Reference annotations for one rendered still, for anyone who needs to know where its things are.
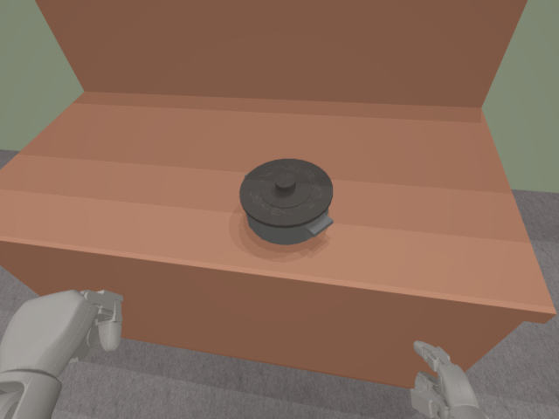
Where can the knob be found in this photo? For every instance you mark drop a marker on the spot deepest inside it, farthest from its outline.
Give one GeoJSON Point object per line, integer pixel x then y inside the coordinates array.
{"type": "Point", "coordinates": [285, 182]}

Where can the lid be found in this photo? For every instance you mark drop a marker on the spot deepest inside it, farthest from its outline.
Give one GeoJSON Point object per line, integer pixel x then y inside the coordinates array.
{"type": "Point", "coordinates": [310, 198]}

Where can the left robot hand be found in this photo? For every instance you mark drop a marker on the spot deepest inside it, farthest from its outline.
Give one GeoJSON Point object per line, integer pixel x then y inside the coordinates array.
{"type": "Point", "coordinates": [48, 332]}

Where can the right robot hand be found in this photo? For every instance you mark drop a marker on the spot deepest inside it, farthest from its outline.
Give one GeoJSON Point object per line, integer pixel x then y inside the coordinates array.
{"type": "Point", "coordinates": [436, 397]}

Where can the left robot forearm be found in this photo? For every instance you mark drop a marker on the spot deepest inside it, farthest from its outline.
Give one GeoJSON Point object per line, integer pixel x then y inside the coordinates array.
{"type": "Point", "coordinates": [28, 394]}

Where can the pot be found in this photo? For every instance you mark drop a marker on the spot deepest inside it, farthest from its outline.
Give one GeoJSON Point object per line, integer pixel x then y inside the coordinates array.
{"type": "Point", "coordinates": [295, 235]}

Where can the table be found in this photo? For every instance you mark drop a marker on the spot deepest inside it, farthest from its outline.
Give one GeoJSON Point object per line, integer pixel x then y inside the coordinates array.
{"type": "Point", "coordinates": [134, 188]}

